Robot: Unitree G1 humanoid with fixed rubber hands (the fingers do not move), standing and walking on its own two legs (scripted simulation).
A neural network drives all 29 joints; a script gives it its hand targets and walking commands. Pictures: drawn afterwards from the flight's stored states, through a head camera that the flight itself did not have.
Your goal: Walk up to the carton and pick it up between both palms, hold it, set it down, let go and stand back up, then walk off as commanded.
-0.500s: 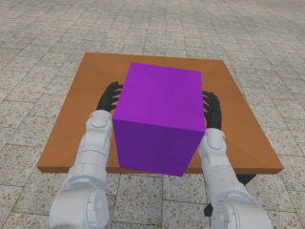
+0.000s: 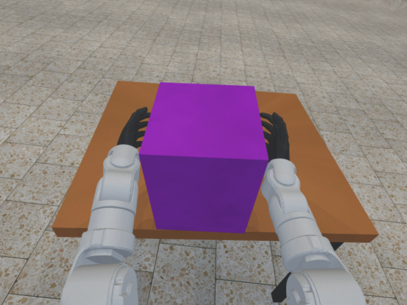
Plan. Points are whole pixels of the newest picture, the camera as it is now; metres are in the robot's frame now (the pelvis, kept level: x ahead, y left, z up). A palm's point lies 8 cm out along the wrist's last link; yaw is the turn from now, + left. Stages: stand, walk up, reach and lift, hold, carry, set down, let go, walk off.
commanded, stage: reach and lift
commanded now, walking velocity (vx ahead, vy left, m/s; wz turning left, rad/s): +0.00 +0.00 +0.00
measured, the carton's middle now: (203, 160) +0.41 -0.03 +0.09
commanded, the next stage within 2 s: hold in 1.68 s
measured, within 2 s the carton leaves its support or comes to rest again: neither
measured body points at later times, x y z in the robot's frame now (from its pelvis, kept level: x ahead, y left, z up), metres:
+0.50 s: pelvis -0.02 -0.01 +0.00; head -0.06 +0.03 +0.44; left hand +0.38 +0.12 +0.19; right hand +0.36 -0.17 +0.20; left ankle -0.01 +0.12 -0.75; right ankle +0.00 -0.14 -0.75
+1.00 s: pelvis -0.02 -0.01 +0.00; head -0.08 +0.02 +0.44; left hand +0.37 +0.13 +0.22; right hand +0.36 -0.16 +0.25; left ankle -0.01 +0.12 -0.75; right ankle +0.00 -0.14 -0.75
